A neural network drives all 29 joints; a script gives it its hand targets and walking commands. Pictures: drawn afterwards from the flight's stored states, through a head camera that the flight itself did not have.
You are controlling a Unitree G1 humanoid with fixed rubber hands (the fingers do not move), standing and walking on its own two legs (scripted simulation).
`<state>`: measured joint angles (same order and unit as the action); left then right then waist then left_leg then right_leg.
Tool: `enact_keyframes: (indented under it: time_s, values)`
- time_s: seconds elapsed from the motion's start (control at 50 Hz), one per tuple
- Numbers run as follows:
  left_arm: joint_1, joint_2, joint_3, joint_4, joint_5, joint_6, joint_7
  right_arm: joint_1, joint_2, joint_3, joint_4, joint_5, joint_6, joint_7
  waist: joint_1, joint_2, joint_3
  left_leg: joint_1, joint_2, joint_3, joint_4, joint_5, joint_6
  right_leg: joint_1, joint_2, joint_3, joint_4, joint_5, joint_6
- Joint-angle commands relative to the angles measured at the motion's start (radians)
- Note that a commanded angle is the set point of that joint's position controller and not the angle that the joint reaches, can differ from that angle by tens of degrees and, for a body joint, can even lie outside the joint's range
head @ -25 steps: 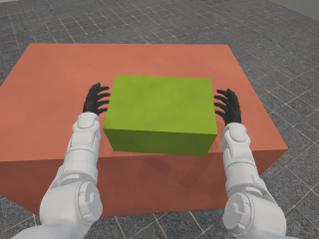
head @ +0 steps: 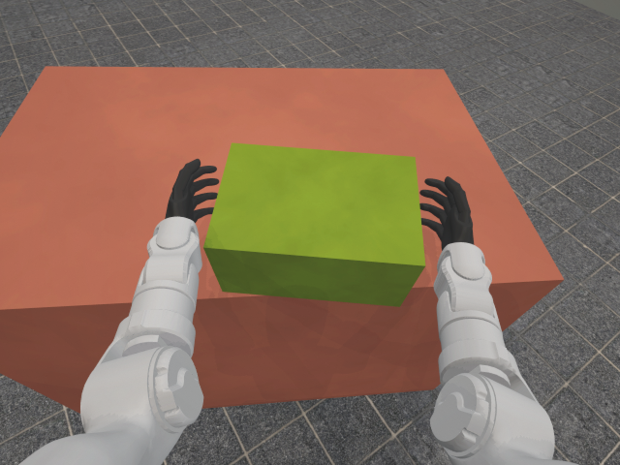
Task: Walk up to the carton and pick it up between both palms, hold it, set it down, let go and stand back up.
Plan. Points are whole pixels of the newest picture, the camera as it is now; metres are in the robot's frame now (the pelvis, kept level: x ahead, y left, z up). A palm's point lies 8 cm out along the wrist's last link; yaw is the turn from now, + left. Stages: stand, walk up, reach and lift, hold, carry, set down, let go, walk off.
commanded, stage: set down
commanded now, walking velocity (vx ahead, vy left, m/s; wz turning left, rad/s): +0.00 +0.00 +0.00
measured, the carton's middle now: (316, 225) +0.46 +0.00 +0.01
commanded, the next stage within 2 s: none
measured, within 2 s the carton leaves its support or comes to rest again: rests again in 0.22 s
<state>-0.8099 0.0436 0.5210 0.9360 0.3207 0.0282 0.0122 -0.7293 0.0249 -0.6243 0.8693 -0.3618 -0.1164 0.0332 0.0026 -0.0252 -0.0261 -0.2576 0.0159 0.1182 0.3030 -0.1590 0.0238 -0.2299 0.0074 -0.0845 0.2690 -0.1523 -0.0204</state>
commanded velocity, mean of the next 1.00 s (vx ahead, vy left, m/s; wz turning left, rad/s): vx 0.00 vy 0.00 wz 0.00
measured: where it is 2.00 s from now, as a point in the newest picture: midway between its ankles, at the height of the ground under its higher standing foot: outside the picture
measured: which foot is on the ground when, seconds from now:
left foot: down 0.00-1.00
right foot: down 0.00-1.00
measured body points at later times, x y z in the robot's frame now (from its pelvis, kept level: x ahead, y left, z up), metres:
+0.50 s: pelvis +0.00 -0.01 +0.00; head +0.06 +0.01 +0.45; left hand +0.43 +0.19 +0.07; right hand +0.42 -0.19 +0.07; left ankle -0.01 +0.10 -0.75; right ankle -0.02 -0.10 -0.75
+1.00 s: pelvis +0.00 +0.00 +0.00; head +0.07 +0.01 +0.44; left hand +0.43 +0.19 +0.06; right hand +0.42 -0.19 +0.06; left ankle -0.01 +0.10 -0.75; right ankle -0.02 -0.10 -0.75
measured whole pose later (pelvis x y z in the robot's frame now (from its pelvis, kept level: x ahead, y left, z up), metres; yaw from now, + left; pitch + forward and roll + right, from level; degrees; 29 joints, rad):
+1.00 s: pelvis +0.00 +0.00 +0.00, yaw +0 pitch +8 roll +0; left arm -0.81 0.02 0.59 0.89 0.37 -0.05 -0.05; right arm -0.71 0.06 -0.66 0.79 -0.41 -0.14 0.05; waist 0.00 -0.03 -0.01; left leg -0.30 0.02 0.11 0.32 -0.16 0.02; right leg -0.28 0.00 -0.10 0.30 -0.17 -0.02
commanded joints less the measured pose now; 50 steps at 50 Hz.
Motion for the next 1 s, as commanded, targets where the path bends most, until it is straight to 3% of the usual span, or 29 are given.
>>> enact_keyframes:
  time_s: [0.0,0.32,0.68,0.98]
  values:
    - [-0.52,-0.401,-0.245,-0.044,-0.016,-0.067,-0.137,-0.487,0.404,0.27,-0.009,-0.029,-0.046,0.144,0.009,0.038,-0.48,0.294,0.025,-0.032,0.061,0.436,-0.053,0.063,-0.008,-0.03,0.03,0.328,0.056]
    - [-0.476,-0.388,-0.202,0.009,0.005,-0.103,-0.168,-0.451,0.431,0.27,-0.025,-0.054,-0.056,0.124,0.001,0.005,-0.432,0.156,0.006,-0.026,0.024,0.306,-0.018,0.153,-0.031,-0.009,0.057,0.379,0.078]
    - [-0.385,-0.395,-0.17,0.006,0.053,-0.09,-0.159,-0.383,0.41,0.227,-0.024,-0.084,-0.047,0.143,0.005,0.021,-0.376,0.23,0.024,-0.038,0.054,0.38,-0.026,0.029,-0.016,-0.025,0.034,0.268,0.059]
    - [-0.327,-0.391,-0.148,0.006,0.07,-0.094,-0.161,-0.326,0.409,0.221,-0.022,-0.094,-0.039,0.146,0.005,0.015,-0.334,0.204,0.022,-0.042,0.057,0.375,-0.014,0.014,-0.018,-0.018,0.037,0.254,0.064]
